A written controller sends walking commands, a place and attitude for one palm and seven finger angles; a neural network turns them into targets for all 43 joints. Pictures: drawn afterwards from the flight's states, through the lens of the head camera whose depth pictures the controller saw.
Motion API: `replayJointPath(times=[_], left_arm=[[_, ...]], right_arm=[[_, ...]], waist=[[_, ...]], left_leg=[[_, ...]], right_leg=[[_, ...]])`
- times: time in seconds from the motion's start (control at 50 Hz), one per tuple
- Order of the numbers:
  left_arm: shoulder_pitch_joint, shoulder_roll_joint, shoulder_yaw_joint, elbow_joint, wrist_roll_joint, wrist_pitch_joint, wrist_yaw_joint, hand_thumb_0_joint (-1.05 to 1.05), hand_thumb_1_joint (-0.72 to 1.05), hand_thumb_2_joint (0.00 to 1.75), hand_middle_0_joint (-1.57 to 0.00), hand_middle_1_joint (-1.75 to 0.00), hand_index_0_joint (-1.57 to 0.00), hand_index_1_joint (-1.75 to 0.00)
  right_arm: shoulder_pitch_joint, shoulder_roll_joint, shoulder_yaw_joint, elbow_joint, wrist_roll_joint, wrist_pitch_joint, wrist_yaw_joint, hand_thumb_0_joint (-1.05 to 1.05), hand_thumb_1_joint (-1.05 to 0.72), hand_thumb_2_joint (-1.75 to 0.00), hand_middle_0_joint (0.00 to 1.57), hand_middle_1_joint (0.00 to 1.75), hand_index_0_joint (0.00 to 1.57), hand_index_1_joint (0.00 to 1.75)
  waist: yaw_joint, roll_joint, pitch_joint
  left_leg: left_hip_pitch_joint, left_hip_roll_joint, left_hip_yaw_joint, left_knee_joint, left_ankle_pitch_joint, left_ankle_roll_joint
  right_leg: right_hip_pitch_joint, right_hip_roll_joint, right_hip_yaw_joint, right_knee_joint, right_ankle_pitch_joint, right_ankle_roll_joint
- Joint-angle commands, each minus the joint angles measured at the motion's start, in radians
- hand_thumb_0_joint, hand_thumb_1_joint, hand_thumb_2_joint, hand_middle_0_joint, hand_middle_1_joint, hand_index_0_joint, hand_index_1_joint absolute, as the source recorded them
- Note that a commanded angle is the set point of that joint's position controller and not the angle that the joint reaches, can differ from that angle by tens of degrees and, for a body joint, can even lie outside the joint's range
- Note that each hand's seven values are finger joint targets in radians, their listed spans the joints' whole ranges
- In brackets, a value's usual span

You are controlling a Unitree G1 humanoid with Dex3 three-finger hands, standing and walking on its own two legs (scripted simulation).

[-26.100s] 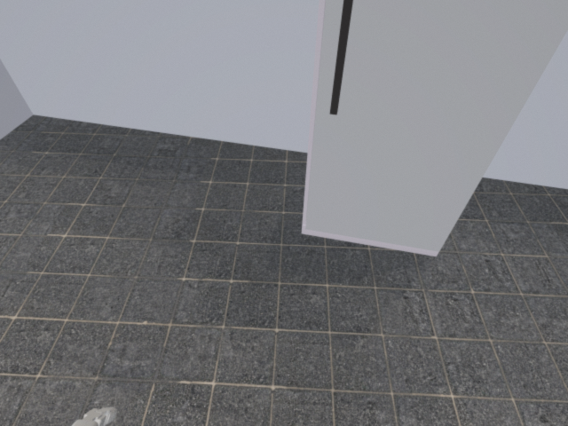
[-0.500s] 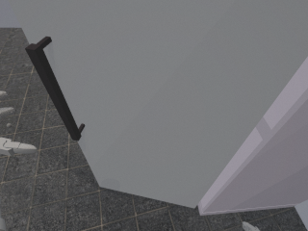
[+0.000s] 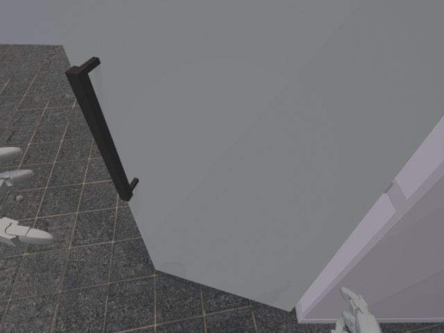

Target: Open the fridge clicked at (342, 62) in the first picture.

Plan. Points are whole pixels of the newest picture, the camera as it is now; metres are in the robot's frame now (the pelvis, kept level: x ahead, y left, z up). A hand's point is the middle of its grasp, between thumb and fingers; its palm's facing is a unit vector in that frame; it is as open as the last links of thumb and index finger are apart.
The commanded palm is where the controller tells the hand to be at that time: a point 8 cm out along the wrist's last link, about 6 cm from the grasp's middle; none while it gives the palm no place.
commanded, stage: draw the hand back to the body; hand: left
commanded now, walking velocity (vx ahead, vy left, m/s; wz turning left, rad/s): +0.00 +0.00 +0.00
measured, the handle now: (112, 141) +0.42 +0.27 +0.11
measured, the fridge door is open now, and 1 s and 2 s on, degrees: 73 73 73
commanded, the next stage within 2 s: step back with the hand held close in 1.52 s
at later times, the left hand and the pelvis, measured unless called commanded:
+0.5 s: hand (26, 221) +0.22 +0.31 +0.14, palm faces +0.14 -0.97 -0.19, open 14.4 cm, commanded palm +0.18 +0.35 +0.16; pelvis +0.00 +0.00 +0.01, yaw +0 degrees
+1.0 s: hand (40, 210) +0.23 +0.28 +0.17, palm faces +0.47 -0.80 -0.37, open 10.2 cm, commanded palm +0.17 +0.31 +0.19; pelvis +0.02 +0.00 +0.02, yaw -1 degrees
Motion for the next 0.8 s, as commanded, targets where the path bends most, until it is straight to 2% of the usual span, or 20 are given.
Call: replayJointPath(times=[0.0,0.06,0.08,0.16,0.2,0.22,0.24,0.3,0.32,0.38,0.42,0.44,0.46,0.48,0.52,0.56,0.6,0.66,0.68,0.78], left_arm=[[-0.283,0.351,0.066,-0.287,-0.105,-0.018,-0.182,0.0,-0.55,0.2,-0.25,-1.15,-0.25,-1.15],[-0.24,0.366,0.073,-0.249,-0.143,0.02,-0.278,0.0,-0.55,0.2,-0.25,-1.15,-0.25,-1.15],[-0.229,0.388,0.092,-0.251,-0.149,0.025,-0.305,0.0,-0.55,0.2,-0.25,-1.15,-0.25,-1.15],[-0.114,0.396,0.109,-0.224,-0.192,0.063,-0.416,0.0,-0.55,0.2,-0.25,-1.15,-0.25,-1.15],[-0.068,0.426,0.169,-0.228,-0.211,0.085,-0.422,0.0,-0.55,0.2,-0.25,-1.15,-0.25,-1.15],[-0.034,0.389,0.147,-0.224,-0.215,0.097,-0.419,0.0,-0.55,0.2,-0.25,-1.15,-0.25,-1.15],[-0.03,0.4,0.174,-0.241,-0.225,0.106,-0.41,0.0,-0.55,0.2,-0.25,-1.15,-0.25,-1.15],[0.001,0.349,0.152,-0.306,-0.235,0.12,-0.375,0.0,-0.55,0.2,-0.25,-1.15,-0.25,-1.15],[0.012,0.304,0.1,-0.338,-0.228,0.125,-0.366,0.0,-0.55,0.2,-0.25,-1.15,-0.25,-1.15],[-0.024,0.289,0.068,-0.408,-0.21,0.118,-0.333,0.0,-0.44,0.25,-0.25,-1.09,-0.25,-1.09],[-0.04,0.3,0.062,-0.493,-0.2,0.106,-0.317,0.0,-0.37,0.29,-0.24,-1.04,-0.24,-1.04],[-0.158,0.407,0.09,-0.621,0.013,0.053,-0.059,0.0,-0.33,0.31,-0.24,-1.02,-0.24,-1.02],[0.008,0.25,0.011,-0.524,0.03,0.06,0.06,0.0,-0.3,0.32,-0.24,-1.0,-0.24,-1.0],[0.023,0.191,-0.028,-0.563,0.038,0.068,0.125,0.0,-0.26,0.34,-0.24,-0.98,-0.24,-0.98],[0.102,0.175,-0.025,-0.61,0.079,0.058,0.222,0.0,-0.19,0.37,-0.24,-0.94,-0.24,-0.94],[0.084,0.188,-0.023,-0.711,0.107,0.028,0.291,0.0,-0.12,0.41,-0.24,-0.89,-0.24,-0.89],[0.065,0.205,-0.018,-0.784,0.135,0.011,0.341,0.0,-0.04,0.44,-0.23,-0.85,-0.23,-0.85],[0.133,0.136,-0.063,-0.78,0.154,0.005,0.382,0.0,0.07,0.5,-0.23,-0.79,-0.23,-0.79],[0.149,0.135,-0.061,-0.77,0.159,0.007,0.391,0.0,0.1,0.51,-0.23,-0.77,-0.23,-0.77],[0.234,0.085,-0.083,-0.703,0.17,0.018,0.392,0.0,0.28,0.6,-0.22,-0.66,-0.22,-0.66]], right_arm=[[-0.067,-0.163,-0.052,-0.149,0.017,-0.082,-0.037,0.0,-0.9,-0.9,0.2,0.3,0.2,0.3],[-0.075,-0.161,-0.042,-0.154,0.024,-0.105,-0.042,0.0,-0.9,-0.9,0.2,0.3,0.2,0.3],[-0.075,-0.166,-0.042,-0.153,0.022,-0.11,-0.037,0.0,-0.9,-0.9,0.2,0.3,0.2,0.3],[-0.081,-0.166,-0.038,-0.188,0.028,-0.131,-0.006,0.0,-0.9,-0.9,0.2,0.3,0.2,0.3],[-0.079,-0.169,-0.043,-0.208,0.028,-0.136,0.013,0.0,-0.9,-0.9,0.2,0.3,0.2,0.3],[-0.081,-0.161,-0.043,-0.215,0.03,-0.141,0.021,0.0,-0.9,-0.9,0.2,0.3,0.2,0.3],[-0.08,-0.166,-0.046,-0.223,0.032,-0.141,0.028,0.0,-0.9,-0.9,0.2,0.3,0.2,0.3],[-0.088,-0.165,-0.048,-0.241,0.036,-0.149,0.042,0.0,-0.9,-0.9,0.2,0.3,0.2,0.3],[-0.09,-0.157,-0.047,-0.247,0.038,-0.155,0.044,0.0,-0.9,-0.9,0.2,0.3,0.2,0.3],[-0.092,-0.159,-0.046,-0.238,0.038,-0.167,0.036,0.0,-0.9,-0.9,0.2,0.3,0.2,0.3],[-0.095,-0.157,-0.047,-0.24,0.036,-0.183,0.028,0.0,-0.9,-0.9,0.2,0.3,0.2,0.3],[-0.068,-0.154,-0.053,-0.201,-0.019,-0.169,0.048,0.0,-0.9,-0.9,0.2,0.3,0.2,0.3],[-0.07,-0.147,-0.05,-0.193,-0.023,-0.164,0.051,0.0,-0.9,-0.9,0.2,0.3,0.2,0.3],[-0.086,-0.154,-0.053,-0.188,-0.02,-0.161,0.049,0.0,-0.9,-0.9,0.2,0.3,0.2,0.3],[-0.103,-0.132,-0.053,-0.178,-0.014,-0.136,0.041,0.0,-0.9,-0.9,0.2,0.3,0.2,0.3],[-0.115,-0.124,-0.051,-0.169,-0.017,-0.128,0.037,0.0,-0.9,-0.9,0.2,0.3,0.2,0.3],[-0.115,-0.128,-0.055,-0.157,-0.022,-0.125,0.033,0.0,-0.9,-0.9,0.2,0.3,0.2,0.3],[-0.126,-0.109,-0.056,-0.148,-0.024,-0.125,0.032,0.0,-0.9,-0.9,0.2,0.3,0.2,0.3],[-0.128,-0.117,-0.06,-0.139,-0.025,-0.12,0.029,0.0,-0.9,-0.9,0.2,0.3,0.2,0.3],[-0.136,-0.113,-0.064,-0.13,-0.024,-0.086,0.035,0.0,-0.9,-0.9,0.2,0.3,0.2,0.3]], waist=[[-0.026,0.118,-0.25],[-0.028,0.097,-0.161],[-0.02,0.12,-0.163],[-0.012,0.067,-0.114],[0.01,0.057,-0.116],[0.009,0.054,-0.105],[0.013,0.053,-0.11],[0.016,0.085,-0.114],[0.007,0.086,-0.105],[-0.009,0.096,-0.08],[-0.011,0.107,-0.111],[0.023,0.092,-0.045],[-0.011,0.059,0.002],[-0.004,0.026,0.024],[0.004,0.091,0.017],[0.005,0.185,-0.026],[0.007,0.17,-0.093],[0.005,0.116,-0.045],[0.008,0.072,-0.046],[0.016,-0.006,0.01]], left_leg=[[0.24,0.008,-0.008,-0.112,0.271,0.01],[0.238,0.01,-0.016,-0.132,0.256,0.012],[0.248,0.009,-0.018,-0.132,0.289,0.011],[0.237,0.007,-0.035,-0.142,0.318,0.012],[0.222,0.003,-0.033,-0.139,0.328,0.012],[0.216,0.005,-0.03,-0.141,0.31,0.012],[0.212,0.005,-0.031,-0.145,0.285,0.009],[0.221,0.007,-0.028,-0.146,0.26,0.004],[0.225,0.011,-0.029,-0.149,0.237,0.004],[0.228,0.017,-0.033,-0.156,0.165,0.01],[0.248,0.017,-0.044,-0.161,0.158,0.013],[0.185,0.006,-0.054,-0.176,0.143,0.01],[0.183,0.022,-0.058,-0.213,0.068,-0.005],[0.167,0.026,-0.069,-0.234,0.018,-0.006],[0.186,0.028,-0.054,-0.25,-0.069,-0.004],[0.217,0.025,-0.057,-0.275,-0.094,-0.006],[0.251,0.027,-0.051,-0.272,-0.041,0.003],[0.255,0.034,-0.051,-0.289,0.003,0.001],[0.259,0.037,-0.046,-0.287,0.045,0.005],[0.278,0.038,-0.024,-0.288,0.176,0.004]], right_leg=[[0.07,0.002,0.011,-0.1,0.282,-0.032],[0.061,0.006,0.01,-0.125,0.275,-0.029],[0.082,0.002,0.015,-0.126,0.308,-0.034],[0.084,0.0,0.01,-0.128,0.345,-0.022],[0.089,-0.003,0.011,-0.125,0.363,-0.02],[0.081,-0.002,0.008,-0.126,0.339,-0.019],[0.071,0.0,0.009,-0.133,0.309,-0.016],[0.062,-0.002,0.004,-0.134,0.271,-0.019],[0.049,0.0,-0.001,-0.134,0.239,-0.019],[0.027,0.0,0.01,-0.157,0.157,-0.019],[0.034,-0.002,0.009,-0.155,0.144,-0.02],[0.041,-0.008,0.031,-0.211,0.116,-0.033],[0.019,-0.02,0.017,-0.214,0.075,-0.031],[0.03,-0.026,0.014,-0.215,0.06,-0.029],[0.043,-0.036,0.027,-0.22,0.008,-0.027],[0.085,-0.043,0.03,-0.21,0.017,-0.032],[0.118,-0.044,0.034,-0.215,0.051,-0.033],[0.127,-0.039,0.022,-0.205,0.071,-0.031],[0.141,-0.037,0.022,-0.211,0.094,-0.031],[0.157,-0.038,0.012,-0.216,0.168,-0.029]])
